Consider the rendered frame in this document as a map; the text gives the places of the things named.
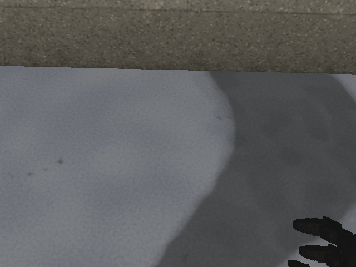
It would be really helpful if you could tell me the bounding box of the robot right hand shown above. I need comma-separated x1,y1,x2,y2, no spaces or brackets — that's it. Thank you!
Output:
288,216,356,267

